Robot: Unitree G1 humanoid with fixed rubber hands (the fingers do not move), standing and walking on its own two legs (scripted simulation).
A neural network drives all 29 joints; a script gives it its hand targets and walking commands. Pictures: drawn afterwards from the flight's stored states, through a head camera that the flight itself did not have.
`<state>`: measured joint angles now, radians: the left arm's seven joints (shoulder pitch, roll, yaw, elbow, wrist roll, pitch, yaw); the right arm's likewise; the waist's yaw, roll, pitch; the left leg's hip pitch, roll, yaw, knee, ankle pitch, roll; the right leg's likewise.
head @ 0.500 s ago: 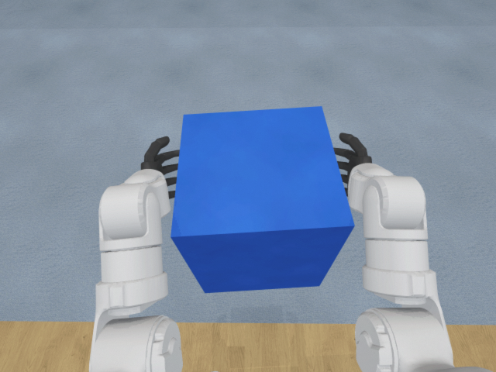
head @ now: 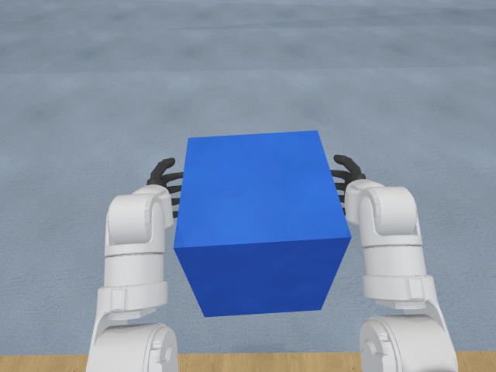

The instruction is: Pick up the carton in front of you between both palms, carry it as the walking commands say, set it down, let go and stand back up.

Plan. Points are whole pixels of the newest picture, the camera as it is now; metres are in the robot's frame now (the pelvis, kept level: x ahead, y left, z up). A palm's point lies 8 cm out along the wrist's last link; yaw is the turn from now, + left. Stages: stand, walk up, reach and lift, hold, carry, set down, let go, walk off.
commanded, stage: carry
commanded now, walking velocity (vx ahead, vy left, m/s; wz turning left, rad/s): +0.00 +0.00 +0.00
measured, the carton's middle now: (258, 228) +0.34 +0.00 +0.05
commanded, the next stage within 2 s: none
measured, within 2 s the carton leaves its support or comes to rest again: neither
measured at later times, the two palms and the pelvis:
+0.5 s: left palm (151, 209) +0.33 +0.15 +0.13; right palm (357, 204) +0.32 -0.15 +0.13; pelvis -0.02 +0.00 +0.00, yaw +0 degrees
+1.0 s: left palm (149, 213) +0.32 +0.15 +0.13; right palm (358, 208) +0.32 -0.15 +0.13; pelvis -0.03 +0.01 +0.00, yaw +0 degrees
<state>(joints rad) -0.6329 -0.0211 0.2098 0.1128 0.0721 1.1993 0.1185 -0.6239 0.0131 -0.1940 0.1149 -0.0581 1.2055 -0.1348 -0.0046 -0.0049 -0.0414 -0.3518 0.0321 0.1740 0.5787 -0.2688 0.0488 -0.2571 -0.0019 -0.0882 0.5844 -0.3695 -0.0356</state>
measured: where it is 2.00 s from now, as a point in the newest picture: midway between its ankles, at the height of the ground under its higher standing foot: outside the picture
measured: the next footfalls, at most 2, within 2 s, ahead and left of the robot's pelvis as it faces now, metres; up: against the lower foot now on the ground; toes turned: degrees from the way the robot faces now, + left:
none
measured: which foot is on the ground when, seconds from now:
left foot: down 0.00-1.00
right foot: down 0.00-1.00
